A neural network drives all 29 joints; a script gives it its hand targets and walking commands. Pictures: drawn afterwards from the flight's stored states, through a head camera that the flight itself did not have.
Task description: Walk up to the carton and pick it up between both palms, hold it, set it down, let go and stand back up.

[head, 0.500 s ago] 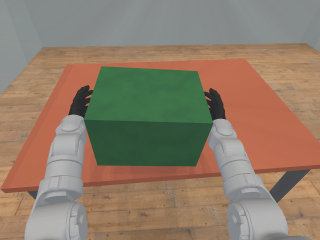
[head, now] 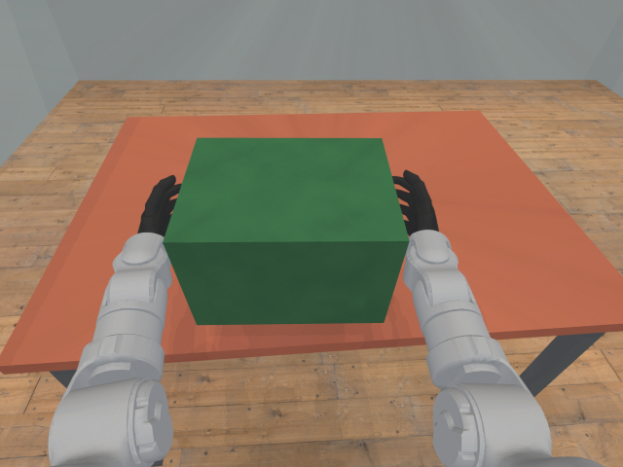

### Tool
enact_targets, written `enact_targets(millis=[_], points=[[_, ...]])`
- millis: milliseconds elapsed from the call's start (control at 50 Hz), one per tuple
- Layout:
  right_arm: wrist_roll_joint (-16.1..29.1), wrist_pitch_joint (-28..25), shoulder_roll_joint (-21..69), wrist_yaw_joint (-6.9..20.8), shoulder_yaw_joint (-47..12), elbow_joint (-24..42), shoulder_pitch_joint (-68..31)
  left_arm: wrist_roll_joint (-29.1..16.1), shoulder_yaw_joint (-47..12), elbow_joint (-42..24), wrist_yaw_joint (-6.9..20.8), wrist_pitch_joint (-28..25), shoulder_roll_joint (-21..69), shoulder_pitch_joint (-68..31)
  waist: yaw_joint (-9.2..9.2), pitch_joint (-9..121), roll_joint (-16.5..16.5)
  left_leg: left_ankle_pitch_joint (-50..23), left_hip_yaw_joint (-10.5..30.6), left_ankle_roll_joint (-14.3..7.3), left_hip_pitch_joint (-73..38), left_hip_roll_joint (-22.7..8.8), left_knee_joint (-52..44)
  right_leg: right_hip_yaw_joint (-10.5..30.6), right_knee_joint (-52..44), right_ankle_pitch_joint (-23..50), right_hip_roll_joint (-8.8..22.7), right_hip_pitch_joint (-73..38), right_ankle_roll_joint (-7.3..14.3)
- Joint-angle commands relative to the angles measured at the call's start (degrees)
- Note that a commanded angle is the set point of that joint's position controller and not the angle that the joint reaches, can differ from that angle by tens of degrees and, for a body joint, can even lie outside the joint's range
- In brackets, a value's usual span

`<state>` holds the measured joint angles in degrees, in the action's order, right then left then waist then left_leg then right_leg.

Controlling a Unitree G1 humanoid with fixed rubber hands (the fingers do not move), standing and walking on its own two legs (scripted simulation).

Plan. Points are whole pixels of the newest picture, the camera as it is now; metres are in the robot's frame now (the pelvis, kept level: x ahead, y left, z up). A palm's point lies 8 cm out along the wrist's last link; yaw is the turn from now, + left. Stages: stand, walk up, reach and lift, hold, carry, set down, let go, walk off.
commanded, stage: set down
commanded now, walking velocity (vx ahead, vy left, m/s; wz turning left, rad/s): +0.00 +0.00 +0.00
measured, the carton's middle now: (290, 230) +0.41 +0.03 +0.11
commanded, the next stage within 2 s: none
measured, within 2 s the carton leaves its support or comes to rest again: rests again in 1.36 s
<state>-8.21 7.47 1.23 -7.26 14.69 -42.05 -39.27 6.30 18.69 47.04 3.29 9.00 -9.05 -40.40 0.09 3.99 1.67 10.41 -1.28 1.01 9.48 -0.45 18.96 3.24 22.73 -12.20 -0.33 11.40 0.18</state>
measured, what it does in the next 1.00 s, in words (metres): stands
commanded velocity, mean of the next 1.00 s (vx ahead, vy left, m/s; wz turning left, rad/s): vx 0.00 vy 0.00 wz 0.00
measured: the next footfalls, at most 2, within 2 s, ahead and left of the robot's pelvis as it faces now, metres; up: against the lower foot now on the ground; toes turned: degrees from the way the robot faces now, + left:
none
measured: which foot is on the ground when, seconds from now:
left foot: down 0.00-1.00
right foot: down 0.00-1.00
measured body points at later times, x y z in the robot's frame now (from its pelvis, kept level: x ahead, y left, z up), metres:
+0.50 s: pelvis +0.02 +0.00 +0.00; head +0.02 +0.01 +0.45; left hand +0.42 +0.21 +0.09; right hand +0.42 -0.14 +0.11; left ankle -0.01 +0.13 -0.75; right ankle +0.00 -0.12 -0.75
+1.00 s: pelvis +0.03 +0.00 +0.00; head +0.07 +0.01 +0.45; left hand +0.44 +0.22 +0.06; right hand +0.44 -0.14 +0.08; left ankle -0.01 +0.13 -0.75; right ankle +0.00 -0.12 -0.75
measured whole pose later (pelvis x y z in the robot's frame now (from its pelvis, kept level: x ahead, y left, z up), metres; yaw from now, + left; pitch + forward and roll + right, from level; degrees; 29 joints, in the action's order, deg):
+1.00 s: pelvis +0.03 +0.00 +0.00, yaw +0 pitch +6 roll +1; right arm -17.7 1.0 5.0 -5.8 21.5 -42.9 -38.7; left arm 7.0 23.2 56.9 5.0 -2.0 -9.1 -42.0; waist 0.1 2.2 1.7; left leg 12.4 -1.3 1.0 13.1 -0.1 19.1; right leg 3.2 22.7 -14.1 0.1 14.9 -0.2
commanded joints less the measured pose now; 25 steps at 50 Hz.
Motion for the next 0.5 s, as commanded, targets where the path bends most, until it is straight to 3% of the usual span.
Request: enact_targets(millis=[0, 40, 80, 120, 140, 180, 240, 260, 280, 320, 360, 380, 400, 420, 460, 480], points=[[-1.36, -8.1, 34.23, 9.15, -11.97, 4.93, -47.38, -1.71, -15.25, -5.51, 9.02, -5.6, 31.81, -53.87, -3.06, 28.41, -1.48, -11.64, -4.12, 0.64, 0.73, 2.78, -3.45, -5.06, -2.64, 24.34, 0.94, -23.31, -3.96], [-1.05, -8.16, 33.97, 9.68, -13.06, 4.44, -45.48, -0.8, -14.34, -5.6, 8.81, -6.18, 30.57, -53.21, -2.02, 28.23, -1.69, -13.23, -4.31, 0.65, 0.3, 2.94, -3.26, -4.89, -2.19, 26.03, 1.11, -23.85, -4.33], [-0.76, -9.22, 35.1, 9.74, -14.06, 4.32, -45.66, -2.28, -16.82, -8.23, 8.6, -7.5, 32.26, -54.71, -2.8, 31.92, -2.71, -17.88, -3.77, 1.34, -0.78, 2.88, -1.73, -5.4, -0.51, 31.75, 1.15, -23.69, -4.41], [-2.01, -9.07, 34.6, 9.35, -12.33, 2.95, -44.78, -1.42, -15.04, -5.59, 9.05, -7.8, 29.83, -54.41, -3.09, 29.55, -3.01, -15.9, -4.25, 0.92, 0.3, 2.91, -2.33, -4.78, -1.66, 30.99, 1.51, -24.18, -4.46], [-2.03, -9.42, 35.07, 9.21, -13.18, 5.04, -45.46, -1.33, -14.62, -5.84, 8.99, -8.34, 29.92, -55.36, -2.54, 30.74, -1.7, -14.51, -4.3, 0.87, 1.65, 3.12, -2.44, -4.49, -0.74, 32.71, 1.56, -25.83, -4.62], [-1.77, -10.79, 36.09, 9.36, -13.67, 7.41, -47.89, -1.36, -15.81, -4.68, 8.88, -8.94, 30.67, -53.8, -1.67, 34.63, -3.19, -16.71, -3.81, 0.85, 2.59, 3.17, -1.75, -4.55, 0.51, 34.73, 1.72, -25.35, -4.93], [-2.62, -9.76, 36.23, 9.85, -13.57, 2.58, -45.54, -0.31, -13.27, -3.26, 8.81, -9.43, 28.56, -53.46, -1.01, 29.24, -2.2, -14.66, -4.52, 0.3, 4.18, 2.85, -3.15, -4.27, 0.22, 34.2, 2.09, -26.99, -5.01], [-3.54, -9.69, 37.21, 9.51, -13.54, 3.01, -45.41, 0.2, -11.66, -3.0, 9.16, -9.8, 27.83, -55.18, -0.68, 30.1, -0.4, -12.93, -4.86, -0.03, 5.61, 2.88, -3.01, -3.82, 0.63, 34.96, 2.57, -28.22, -5.29], [-3.99, -9.75, 36.2, 9.35, -12.7, 2.74, -44.25, -0.13, -12.87, -2.22, 9.27, -9.7, 28.7, -54.34, -2.26, 28.62, -0.15, -12.7, -4.51, -0.02, 4.98, 2.93, -3.49, -4.51, 0.44, 34.09, 2.0, -26.98, -5.24], [-4.04, -10.72, 35.95, 9.52, -10.92, 3.75, -45.0, -0.64, -13.75, -2.48, 9.4, -10.44, 29.39, -55.71, -2.88, 31.13, -2.92, -14.57, -4.32, 0.84, 4.9, 2.95, -2.54, -4.94, 0.37, 33.41, 1.76, -26.13, -5.01], [-4.53, -10.27, 36.31, 9.78, -11.33, 2.2, -44.71, -0.01, -12.45, -1.15, 9.35, -10.64, 27.71, -55.21, -1.26, 29.81, -3.58, -14.31, -4.69, 0.58, 5.12, 2.82, -2.45, -4.44, 0.48, 32.74, 2.12, -25.36, -5.13], [-4.89, -10.47, 36.23, 9.78, -10.74, 4.3, -46.76, -0.32, -11.9, -1.15, 9.36, -10.8, 27.63, -56.27, -2.23, 31.32, -1.48, -12.16, -4.7, 0.3, 5.46, 2.71, -2.99, -4.81, 0.38, 32.23, 2.19, -26.37, -5.14], [-4.86, -10.59, 37.02, 9.65, -11.69, 4.75, -46.61, 0.48, -11.1, 0.47, 9.42, -10.74, 28.16, -54.45, -0.72, 29.64, -1.12, -11.93, -4.45, -0.08, 6.13, 2.98, -3.12, -4.08, 0.42, 33.02, 2.43, -27.71, -5.37], [-5.8, -10.99, 36.72, 9.74, -11.6, 4.59, -45.59, 0.47, -11.75, -1.62, 9.48, -11.25, 27.99, -54.82, -1.19, 31.11, -0.75, -14.33, -4.63, 0.19, 6.54, 2.83, -2.58, -4.48, 1.34, 36.3, 2.53, -27.57, -5.36], [-6.32, -10.79, 35.99, 9.35, -10.05, 3.78, -45.35, 1.54, -9.94, 2.51, 10.17, -10.93, 26.15, -53.97, -1.4, 28.0, -0.74, -11.46, -4.98, -0.08, 8.73, 2.9, -3.31, -4.37, 1.16, 36.07, 2.73, -27.22, -5.55], [-7.15, -10.53, 37.44, 9.58, -9.79, 2.09, -43.04, 1.59, -10.11, 0.84, 9.99, -11.33, 27.3, -54.06, -2.19, 28.67, -0.67, -12.1, -4.75, -0.06, 7.98, 2.83, -3.6, -4.55, 1.27, 37.2, 2.95, -28.95, -5.72]])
